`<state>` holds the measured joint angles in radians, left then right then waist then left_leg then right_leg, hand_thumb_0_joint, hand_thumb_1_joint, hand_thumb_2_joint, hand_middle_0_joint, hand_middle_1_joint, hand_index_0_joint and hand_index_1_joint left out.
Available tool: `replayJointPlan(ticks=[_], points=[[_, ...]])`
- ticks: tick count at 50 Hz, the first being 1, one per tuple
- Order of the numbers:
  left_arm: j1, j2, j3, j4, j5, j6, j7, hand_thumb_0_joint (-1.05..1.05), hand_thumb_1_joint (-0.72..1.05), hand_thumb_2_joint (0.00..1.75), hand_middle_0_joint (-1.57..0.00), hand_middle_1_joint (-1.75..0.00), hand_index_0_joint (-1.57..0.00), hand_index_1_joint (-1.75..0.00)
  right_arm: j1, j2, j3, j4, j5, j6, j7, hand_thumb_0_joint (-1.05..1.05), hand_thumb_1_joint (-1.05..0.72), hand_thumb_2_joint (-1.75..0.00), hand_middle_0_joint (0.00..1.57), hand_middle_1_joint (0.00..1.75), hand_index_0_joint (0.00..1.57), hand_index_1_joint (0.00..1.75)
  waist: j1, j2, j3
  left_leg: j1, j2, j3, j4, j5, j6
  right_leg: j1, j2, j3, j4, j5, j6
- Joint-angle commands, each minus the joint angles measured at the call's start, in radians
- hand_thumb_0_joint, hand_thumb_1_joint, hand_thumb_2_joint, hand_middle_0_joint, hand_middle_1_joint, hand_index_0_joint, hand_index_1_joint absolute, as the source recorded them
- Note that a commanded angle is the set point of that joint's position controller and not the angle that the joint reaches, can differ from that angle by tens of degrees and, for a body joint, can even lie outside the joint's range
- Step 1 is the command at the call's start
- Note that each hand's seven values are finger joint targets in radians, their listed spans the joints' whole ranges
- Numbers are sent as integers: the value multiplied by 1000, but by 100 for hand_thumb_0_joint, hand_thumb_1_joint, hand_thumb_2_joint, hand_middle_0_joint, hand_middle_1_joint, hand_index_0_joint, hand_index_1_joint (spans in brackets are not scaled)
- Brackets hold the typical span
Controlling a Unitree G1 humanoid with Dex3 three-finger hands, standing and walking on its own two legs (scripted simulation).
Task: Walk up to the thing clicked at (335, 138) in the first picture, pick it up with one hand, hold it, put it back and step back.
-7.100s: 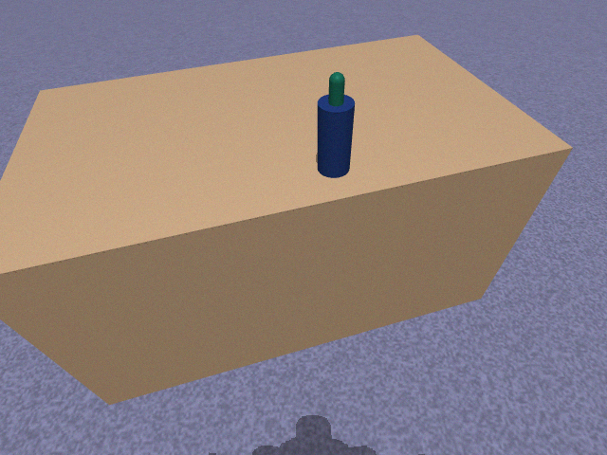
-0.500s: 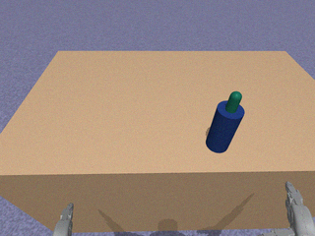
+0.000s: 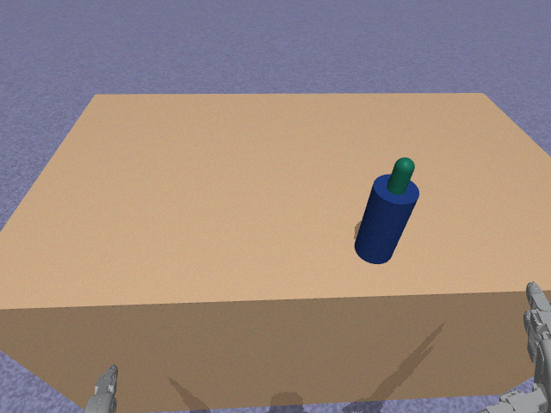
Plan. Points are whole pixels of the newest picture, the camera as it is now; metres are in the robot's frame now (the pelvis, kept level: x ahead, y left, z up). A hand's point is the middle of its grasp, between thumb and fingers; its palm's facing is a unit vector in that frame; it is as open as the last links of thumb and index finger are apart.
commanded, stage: rise first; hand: right
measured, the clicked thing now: (387, 210) +0.46 -0.20 +0.04
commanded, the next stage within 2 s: go down in 0.54 s
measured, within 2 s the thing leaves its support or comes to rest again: neither
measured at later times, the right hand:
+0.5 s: hand (515, 355) +0.18 -0.27 +0.08, palm faces +0.32 +0.86 -0.40, open 17.5 cm
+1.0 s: hand (529, 321) +0.21 -0.29 +0.10, palm faces +0.36 +0.88 -0.31, open 17.4 cm
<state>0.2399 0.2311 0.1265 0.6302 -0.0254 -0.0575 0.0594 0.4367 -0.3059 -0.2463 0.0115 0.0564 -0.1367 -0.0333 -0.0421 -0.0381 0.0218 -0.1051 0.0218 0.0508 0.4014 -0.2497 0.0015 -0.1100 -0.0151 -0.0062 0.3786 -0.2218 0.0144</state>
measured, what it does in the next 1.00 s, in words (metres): stands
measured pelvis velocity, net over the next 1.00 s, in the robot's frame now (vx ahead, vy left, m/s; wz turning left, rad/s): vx -0.01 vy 0.00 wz -0.01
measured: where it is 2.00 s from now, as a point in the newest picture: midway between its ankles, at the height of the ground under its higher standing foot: outside the picture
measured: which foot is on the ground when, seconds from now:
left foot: down 0.00-1.00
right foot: down 0.00-1.00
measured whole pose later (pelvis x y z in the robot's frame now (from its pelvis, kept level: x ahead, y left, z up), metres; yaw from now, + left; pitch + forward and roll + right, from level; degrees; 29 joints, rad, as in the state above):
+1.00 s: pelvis -0.01 +0.00 +0.00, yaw -1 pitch -2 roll +0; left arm 0.17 0.22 0.15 0.73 0.00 -0.09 0.08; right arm 0.27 -0.33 -0.41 0.06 0.12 -0.29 0.09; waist -0.03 -0.02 0.01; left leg -0.14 0.02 0.06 0.43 -0.26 0.00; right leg -0.16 -0.01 0.00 0.42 -0.23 0.01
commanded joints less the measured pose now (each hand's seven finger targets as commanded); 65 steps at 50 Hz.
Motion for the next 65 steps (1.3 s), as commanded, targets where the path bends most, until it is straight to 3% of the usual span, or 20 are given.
replayJointPlan(ticks=[1, 7, 8, 10, 13, 31, 32, 33, 34, 35, 37, 40, 41, 48, 51, 52, 54, 57, 59, 65], points=[[-96, 123, 36, -164, 2, -64, 11, 0, -56, 6, -6, -6, -5, -6, -91, -185, -107, -251, 2, -93, -18, 0, 55, -3, 5, 5, 5, 5, 4, 31, -57, -17, -2, 9, -68, 182, -5, 15, 25, -32, -38, 176, -36], [-91, 132, 49, -147, 4, -76, 11, 0, -56, 6, -6, -6, -5, -7, -88, -193, -126, -258, 2, -112, -18, 0, 55, -3, 5, 5, 5, 5, -2, 21, -33, -22, -10, 18, -70, 137, 1, 2, 19, -27, -55, 137, -34], [-91, 164, 87, -169, 4, -79, 14, 0, -56, 6, -6, -6, -5, -7, -82, -210, -144, -254, 1, -114, -20, 0, 56, -4, 5, 5, 5, 5, 4, 19, -57, -12, -9, 17, -69, 146, 1, 11, 21, -26, -53, 146, -33], [-72, 104, 36, -139, 2, -81, 4, 0, -56, 6, -6, -6, -5, -6, -55, -190, -128, -253, 1, -122, -14, 0, 55, -4, 5, 5, 5, 5, -12, 10, -33, -13, -8, 19, -70, 140, 1, -8, 24, -29, -52, 141, -34], [-81, 161, 87, -183, 2, -88, 8, 0, -56, 6, -6, -6, -5, -7, -78, -198, -138, -271, 2, -131, -12, 0, 55, -4, 5, 5, 5, 5, 5, 32, -55, -17, -11, 20, -73, 128, 2, 8, 21, -27, -57, 134, -35], [-86, 133, 74, -156, 3, -104, -3, 0, -55, 8, -6, -7, -6, -7, -48, -214, -176, -326, 5, -169, -8, 0, 54, -5, 5, 5, 5, 5, -12, 20, -62, 5, -8, 18, -69, 176, 2, 3, 24, -29, -44, 183, -34], [-63, 130, 83, -125, 3, -100, -4, 0, -50, 0, -5, -6, -8, -3, -40, -204, -167, -338, 6, -169, -6, 0, 46, -6, 4, 6, 5, 6, -12, 7, -56, -2, -9, 19, -63, 180, 4, 4, 22, -29, -46, 187, -32], [-110, 79, 34, -123, 32, -101, -15, 0, -56, 8, -7, -7, -5, -9, -67, -115, -131, -423, -1, -208, 6, 0, 49, -6, 5, 5, 5, 5, 4, 29, -119, -14, -22, 14, -42, 202, -7, 30, 20, -12, -23, 197, -28], [-62, 161, 116, -105, -2, -98, 1, 0, -50, 0, -5, -6, -8, -3, -11, -242, -215, -232, 7, -173, -8, 0, 45, -7, 4, 6, 5, 6, -15, 3, -18, -17, -10, 19, -61, 176, 5, -13, 21, -29, -46, 184, -32], [-115, 88, 37, -108, 31, -99, -15, 0, -54, 4, -6, -6, -6, -6, -68, -113, -135, -368, -1, -209, 8, 0, 51, -5, 4, 5, 6, 5, 11, 35, -79, -34, -22, 15, -48, 174, -9, 5, 20, -11, -29, 166, -29], [-132, 130, 77, -74, 30, -94, -10, 0, -54, 4, -6, -6, -6, -6, -80, -185, -214, -290, 5, -219, 11, 0, 51, -5, 4, 5, 6, 5, -2, 12, -69, -51, -17, 8, -46, 155, -10, -10, 27, -13, -24, 143, -31], [-117, 163, 109, -37, 34, -86, -1, 0, -54, 3, -6, -6, -6, -6, -97, -188, -221, -227, 20, -216, 33, 0, 54, -6, 3, 6, 5, 6, 26, 41, -54, -69, -16, 7, -45, 147, -11, -25, 24, -8, -19, 129, -35], [-138, 132, 81, -41, 32, -82, -4, 0, -54, 3, -6, -6, -6, -5, -123, -199, -230, -251, 21, -218, 39, 0, 54, -6, 3, 6, 5, 6, 10, 16, -53, -66, -13, 5, -44, 156, -9, -27, 26, -10, -16, 138, -33], [-208, 161, 74, -60, 20, -95, 40, 0, -54, 3, -5, -6, -6, -5, -406, -309, -306, -154, 90, -230, 124, 0, 52, -6, 4, 6, 5, 6, 34, 4, -101, -66, -4, -13, -55, 138, -16, -10, 35, 0, -5, 99, -37], [-204, 119, 16, -12, 7, -95, 61, 0, -54, 3, -5, -5, -6, -4, -493, -328, -307, -28, 142, -197, 203, 0, 53, -6, 4, 6, 5, 6, 45, 9, -93, -86, 2, -26, -59, 133, -20, -29, 33, 8, 3, 90, -42], [-202, 169, 50, -56, 2, -106, 74, 0, -53, 3, -5, -5, -6, -4, -483, -364, -338, 48, 160, -176, 233, 0, 53, -5, 4, 6, 5, 6, 51, 29, -140, -64, 1, -18, -48, 176, -20, -16, 31, 10, 8, 126, -44], [-173, 90, -39, -15, -8, -100, 79, 0, -53, 2, -5, -5, -6, -4, -541, -395, -337, 100, 184, -146, 299, 0, 51, -5, 5, 5, 6, 5, 36, -30, -169, -54, 4, -13, -28, 236, -16, -16, 35, 8, 17, 180, -40], [-161, 108, -65, -57, -11, -117, 96, 0, -53, 2, -5, -5, -6, -3, -640, -438, -359, 179, 230, -113, 381, 0, 52, -4, 5, 5, 6, 5, 42, -23, -212, -44, 2, -6, -11, 293, -15, -14, 31, 9, 27, 237, -39], [-130, 161, -27, -36, -15, -127, 103, 0, -53, 2, -4, -5, -6, -3, -662, -474, -376, 227, 252, -99, 424, 0, 50, -3, 6, 5, 6, 5, 40, -46, -217, -61, -2, 1, 0, 297, -10, -5, 26, 12, 23, 247, -34], [-123, 172, -32, -15, -10, -146, 100, 0, -54, 4, -5, -5, -6, -5, -767, -524, -380, 291, 281, -77, 496, 0, 55, -5, 4, 6, 5, 6, 21, -51, -205, -86, -16, 8, 9, 256, 4, -47, 11, 18, 36, 233, -30]])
